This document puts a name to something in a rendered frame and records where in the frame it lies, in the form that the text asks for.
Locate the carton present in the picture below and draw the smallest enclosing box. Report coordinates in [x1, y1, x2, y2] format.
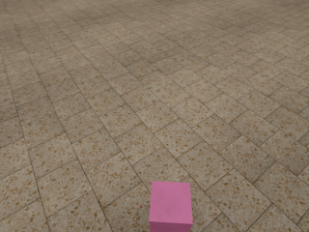
[149, 181, 193, 232]

